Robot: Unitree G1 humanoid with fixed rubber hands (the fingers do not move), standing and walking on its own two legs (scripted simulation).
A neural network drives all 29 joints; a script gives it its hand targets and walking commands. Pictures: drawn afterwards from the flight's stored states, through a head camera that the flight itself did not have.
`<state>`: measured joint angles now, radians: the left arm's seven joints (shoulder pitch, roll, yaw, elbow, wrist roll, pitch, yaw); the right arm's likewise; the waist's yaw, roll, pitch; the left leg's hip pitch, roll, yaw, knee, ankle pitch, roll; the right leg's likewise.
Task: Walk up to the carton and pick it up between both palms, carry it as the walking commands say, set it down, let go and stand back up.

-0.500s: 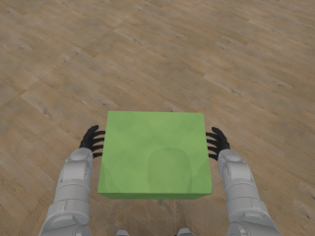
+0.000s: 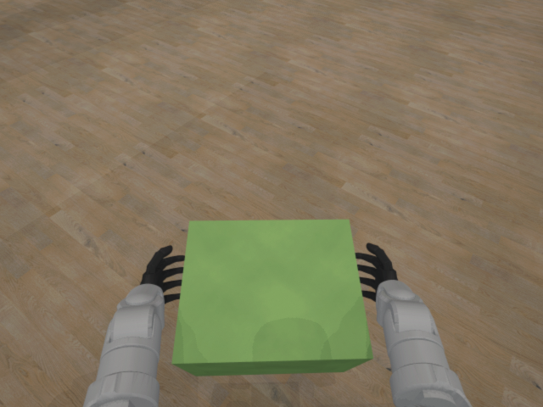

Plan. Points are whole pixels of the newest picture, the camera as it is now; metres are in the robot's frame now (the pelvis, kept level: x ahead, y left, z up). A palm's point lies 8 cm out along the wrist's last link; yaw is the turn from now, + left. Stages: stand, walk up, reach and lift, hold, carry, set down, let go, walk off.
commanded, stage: reach and lift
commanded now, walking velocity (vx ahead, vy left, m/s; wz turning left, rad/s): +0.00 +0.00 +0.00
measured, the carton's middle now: (270, 300) +0.35 +0.00 -0.10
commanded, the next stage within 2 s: hold in 1.52 s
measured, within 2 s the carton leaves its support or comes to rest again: neither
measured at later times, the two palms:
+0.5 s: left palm (142, 278) +0.31 +0.18 +0.05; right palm (394, 269) +0.33 -0.18 +0.05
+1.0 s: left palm (128, 266) +0.32 +0.19 +0.08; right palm (396, 267) +0.32 -0.18 +0.07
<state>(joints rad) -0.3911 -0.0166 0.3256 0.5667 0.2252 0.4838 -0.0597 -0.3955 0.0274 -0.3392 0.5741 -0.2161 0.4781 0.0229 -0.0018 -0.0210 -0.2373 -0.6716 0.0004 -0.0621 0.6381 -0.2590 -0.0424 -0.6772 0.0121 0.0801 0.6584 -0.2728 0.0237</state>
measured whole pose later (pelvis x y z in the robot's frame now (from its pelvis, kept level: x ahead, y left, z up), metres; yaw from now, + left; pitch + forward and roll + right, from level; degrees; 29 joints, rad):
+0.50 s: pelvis +0.03 +0.00 +0.03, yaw +0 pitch +6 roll +0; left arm -0.26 -0.02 0.24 0.42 0.23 0.66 -0.06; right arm -0.30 0.03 -0.22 0.46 -0.22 0.64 -0.05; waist 0.01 0.00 -0.22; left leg -0.28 0.02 -0.06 0.36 -0.19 -0.04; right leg -0.29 0.01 0.08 0.38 -0.20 0.02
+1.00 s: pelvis +0.01 +0.00 +0.03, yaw +0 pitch +1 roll +0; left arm -0.37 -0.03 0.34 0.40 0.25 0.72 -0.11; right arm -0.37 0.06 -0.33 0.45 -0.23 0.68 0.04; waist 0.02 0.01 -0.13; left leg -0.19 0.02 -0.06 0.33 -0.16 -0.04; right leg -0.19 0.01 0.08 0.33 -0.17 0.01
